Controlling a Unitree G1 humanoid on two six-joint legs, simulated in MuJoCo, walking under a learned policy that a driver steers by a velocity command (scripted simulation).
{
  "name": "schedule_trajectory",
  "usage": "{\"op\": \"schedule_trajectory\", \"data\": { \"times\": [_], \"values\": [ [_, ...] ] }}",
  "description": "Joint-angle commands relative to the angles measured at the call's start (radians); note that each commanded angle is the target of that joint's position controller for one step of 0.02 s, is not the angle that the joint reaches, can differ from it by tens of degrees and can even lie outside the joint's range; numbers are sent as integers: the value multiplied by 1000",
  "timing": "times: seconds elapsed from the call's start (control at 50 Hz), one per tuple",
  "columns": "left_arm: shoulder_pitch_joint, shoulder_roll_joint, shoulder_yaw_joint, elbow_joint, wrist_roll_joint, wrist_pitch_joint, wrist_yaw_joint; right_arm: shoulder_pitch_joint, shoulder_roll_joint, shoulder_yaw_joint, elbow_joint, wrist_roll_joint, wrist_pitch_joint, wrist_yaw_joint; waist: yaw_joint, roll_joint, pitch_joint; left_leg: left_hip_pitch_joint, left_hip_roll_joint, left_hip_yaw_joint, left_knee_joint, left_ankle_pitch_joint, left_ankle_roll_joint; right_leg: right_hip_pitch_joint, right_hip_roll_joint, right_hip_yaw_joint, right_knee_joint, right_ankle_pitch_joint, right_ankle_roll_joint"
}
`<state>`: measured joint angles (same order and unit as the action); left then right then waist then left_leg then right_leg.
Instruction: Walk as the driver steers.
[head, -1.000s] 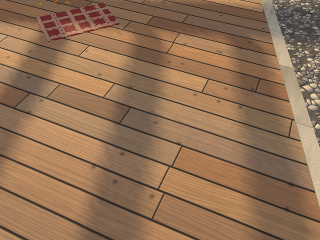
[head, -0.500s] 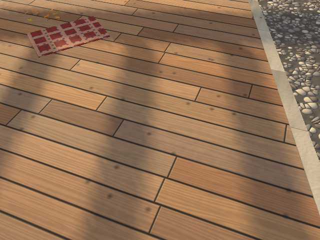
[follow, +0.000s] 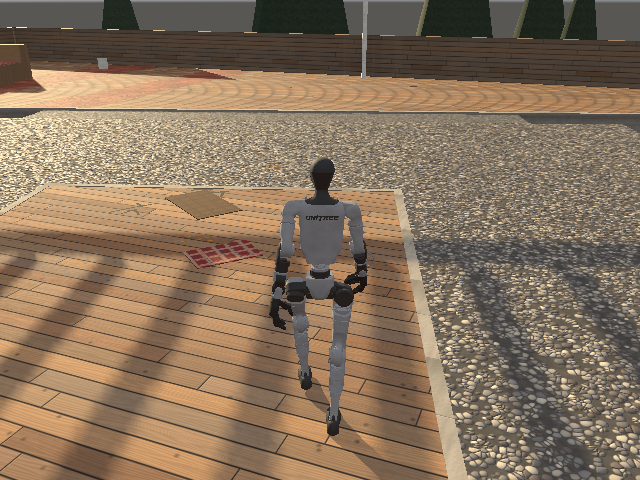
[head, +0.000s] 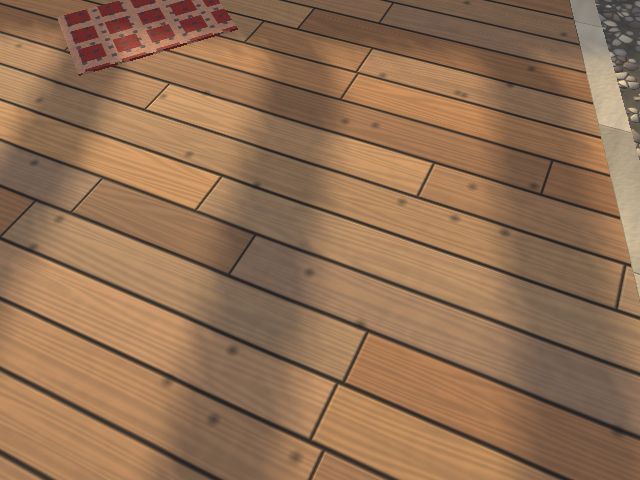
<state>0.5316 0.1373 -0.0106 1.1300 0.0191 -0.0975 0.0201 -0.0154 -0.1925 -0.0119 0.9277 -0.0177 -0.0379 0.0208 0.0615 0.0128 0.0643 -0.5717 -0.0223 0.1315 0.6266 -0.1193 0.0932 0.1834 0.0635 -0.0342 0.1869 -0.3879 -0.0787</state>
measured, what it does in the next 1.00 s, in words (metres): walks ahead: left foot, then right foot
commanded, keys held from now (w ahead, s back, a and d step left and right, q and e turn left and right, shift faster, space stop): w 1.00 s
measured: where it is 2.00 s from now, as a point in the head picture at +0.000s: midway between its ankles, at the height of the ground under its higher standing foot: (361, 208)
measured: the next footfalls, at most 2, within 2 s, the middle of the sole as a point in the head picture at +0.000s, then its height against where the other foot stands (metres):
left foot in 0.06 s outside the picture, level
right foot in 0.60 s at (405, 445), level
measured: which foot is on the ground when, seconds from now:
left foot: up 0.00-0.04, down 0.06-0.60, up 0.62-1.00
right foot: down 0.00-0.04, up 0.06-0.58, down 0.60-1.00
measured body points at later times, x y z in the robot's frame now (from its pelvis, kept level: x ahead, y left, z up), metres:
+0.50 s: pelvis +0.29 +0.00 +0.01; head +0.32 +0.01 +0.46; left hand +0.47 +0.21 -0.11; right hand +0.18 -0.22 -0.13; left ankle +0.16 +0.06 -0.73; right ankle +0.46 -0.11 -0.69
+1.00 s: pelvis +0.56 -0.02 +0.02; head +0.59 -0.03 +0.47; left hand +0.47 +0.21 -0.13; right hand +0.72 -0.24 -0.11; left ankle +0.72 +0.12 -0.68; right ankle +0.47 -0.08 -0.73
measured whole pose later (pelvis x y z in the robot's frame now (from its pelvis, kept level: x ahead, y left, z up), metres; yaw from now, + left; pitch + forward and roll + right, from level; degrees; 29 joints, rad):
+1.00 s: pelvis +0.56 -0.02 +0.02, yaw +1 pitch +0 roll -1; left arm 0.47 0.16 0.03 1.07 0.02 -0.10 0.00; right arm 0.07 -0.19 -0.03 0.91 -0.03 -0.03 0.03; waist 0.06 0.04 0.04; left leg -0.62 0.09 0.04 0.71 -0.04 0.03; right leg 0.04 0.09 -0.09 0.19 -0.24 -0.09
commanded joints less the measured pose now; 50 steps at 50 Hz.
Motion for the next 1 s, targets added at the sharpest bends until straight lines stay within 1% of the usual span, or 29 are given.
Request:
{"op": "schedule_trajectory", "data": {
  "times": [0.02, 0.04, 0.06, 0.08, 0.1, 0.12, 0.14, 0.18, 0.22, 0.28, 0.32, 0.38, 0.48, 0.52, 0.54, 0.56, 0.58, 0.6, 0.62, 0.64, 0.66, 0.68, 0.7, 0.72, 0.76, 0.8, 0.86, 0.92, 1.0],
  "values": [
    [-9, 185, 33, -27, 0, -8, 11, 239, -121, -40, 24, 6, -20, -21, -163, -139, -81, 336, -72, 2, -66, -13, 63, -104, -257, 49, 330, 1259, -38],
    [-39, 193, 36, -35, -7, -4, 7, 383, -140, -54, 67, -1, -27, -29, -234, -123, -144, 518, -39, -31, -147, 22, 86, -182, -237, 32, 520, 1125, -37],
    [-33, 151, 26, -61, -9, -4, -2, 523, -217, -78, 92, -25, -30, -39, -265, -22, -242, 725, 168, -265, -170, -155, 132, -361, -181, 1, 813, 747, -36],
    [97, 39, 15, -68, -28, 5, -15, 506, -264, -89, 82, -39, -24, -31, -159, 175, -317, 914, 445, -796, -272, -176, 301, -711, 16, 2, 1201, -152, -7],
    [-11, 150, 42, -79, -5, 12, -12, 424, -216, -85, 78, 6, -20, -18, -165, 10, -231, 802, 391, -811, -370, -356, 282, -800, -33, 107, 1232, -68, -34],
    [-104, 157, 48, -120, -2, 7, -17, 313, -162, -69, 56, 13, -25, -15, -121, 20, -78, 643, 363, -661, -420, -367, 247, -829, -80, 98, 1179, 36, -40],
    [-142, 147, 51, -127, 1, 4, -20, 269, -103, -55, 54, 8, -36, -11, -92, -25, -6, 519, 322, -564, -458, -245, 217, -791, -110, 94, 1126, 86, -39],
    [-117, 107, 50, -120, 16, 26, -29, 286, -45, -34, 80, 3, -56, -20, -31, -16, 10, 390, 246, -404, -480, -51, 161, -682, -143, 90, 1039, 109, -15],
    [-123, 82, 50, -127, 19, 45, -38, 345, -60, -32, 105, 6, -74, -25, -15, 1, 8, 371, 221, -330, -490, 73, 151, -673, -150, 67, 980, 115, 7],
    [-255, 102, 55, -179, 21, 62, -46, 407, -100, -35, 120, 7, -80, -27, -27, 19, 38, 392, 193, -256, -518, 147, 134, -778, -172, 25, 874, 208, 34],
    [-360, 108, 55, -217, 15, 62, -49, 447, -95, -29, 122, 8, -76, -26, -53, 24, 50, 423, 172, -221, -520, 236, 112, -824, -173, -2, 771, 285, 47],
    [-483, 91, 45, -259, 3, 58, -52, 504, -88, -22, 132, 9, -74, -28, -90, 39, 46, 474, 151, -177, -501, 360, 78, -806, -145, -43, 590, 371, 54],
    [-601, 101, 41, -306, -1, 49, -46, 579, -100, -21, 156, -4, -67, -41, -124, 58, 43, 661, 199, -175, -445, 502, 85, -812, -100, -68, 427, 363, 20],
    [-571, 117, 48, -308, 0, 40, -41, 555, -113, -24, 155, -10, -66, -46, -90, 65, 26, 707, 220, -163, -373, 669, 85, -748, -73, -71, 384, 288, -14],
    [-512, 131, 55, -292, 1, 35, -35, 538, -123, -27, 153, -10, -66, -49, -60, 74, -4, 717, 224, -155, -302, 798, 77, -668, -46, -78, 368, 242, -33],
    [-404, 150, 66, -258, 2, 29, -28, 526, -133, -30, 152, -12, -64, -49, -15, 77, -57, 721, 218, -147, -182, 878, 68, -556, -18, -81, 339, 217, -54],
    [-240, 170, 80, -204, 8, 19, -19, 502, -137, -32, 146, -5, -61, -46, 58, 57, -134, 655, 192, -123, 0, 813, 53, -356, -18, -75, 264, 276, -79],
    [-70, 240, 103, -166, 33, 13, -8, 493, -110, -23, 117, 7, -64, -42, 115, -4, -243, 450, 151, -99, 267, 502, 39, -95, -195, 111, 261, 208, -128],
    [-22, 334, 128, -161, 47, 18, -12, 627, 1, -6, 105, 44, -60, -29, 49, -235, -361, 67, -49, -51, 672, -306, -9, 180, -502, 627, 187, 196, -298],
    [-97, 280, 122, -164, 3, 33, -25, 559, -107, -35, 111, 15, -55, -32, 40, -78, -314, -31, -25, -187, 754, -355, 9, 100, -459, 700, 97, 90, -287],
    [-214, 225, 105, -184, -8, 31, -28, 460, -109, -40, 73, 8, -59, -29, -3, -63, -143, -75, 27, -191, 720, -261, 12, -58, -427, 529, 65, 83, -248],
    [-266, 166, 91, -189, -4, 23, -32, 408, -97, -40, 61, 5, -63, -27, -24, -17, -68, -49, 59, -189, 665, -201, 11, -180, -383, 428, 26, 179, -215],
    [-272, 134, 81, -178, -1, 14, -29, 396, -83, -43, 61, -5, -54, -24, -53, -18, -32, -5, 82, -187, 613, -176, 5, -261, -339, 341, 8, 263, -178],
    [-263, 103, 70, -159, -2, 8, -24, 415, -59, -40, 63, -17, -40, -18, -81, -36, -25, 49, 96, -182, 568, -163, -6, -321, -299, 270, -10, 316, -149],
    [-202, 114, 69, -130, -4, -9, -21, 423, -32, -39, 63, -22, -20, -7, -97, -47, -30, 71, 96, -160, 525, -151, -23, -342, -277, 211, -20, 420, -142],
    [-165, 148, 74, -116, -6, -15, -20, 361, -35, -41, 38, -25, -8, 0, -100, -56, -10, 17, 111, -139, 473, -106, -40, -345, -264, 167, -43, 446, -141],
    [-112, 152, 70, -107, -7, -13, -21, 210, -49, -40, -16, -20, -2, 5, -70, -65, 25, -72, 129, -108, 340, 2, -64, -316, -241, 126, -69, 485, -127],
    [-63, 149, 64, -98, -7, -11, -20, 89, -38, -30, -57, -9, -6, 7, -38, -72, 34, -61, 114, -76, 163, 83, -74, -280, -222, 87, -65, 558, -107],
    [8, 157, 63, -75, -2, -9, -12, -18, -40, -24, -94, -4, -11, 4, -2, -85, 39, -55, 83, -49, 23, 105, -54, -162, -248, 76, -38, 626, -111]
  ]
}}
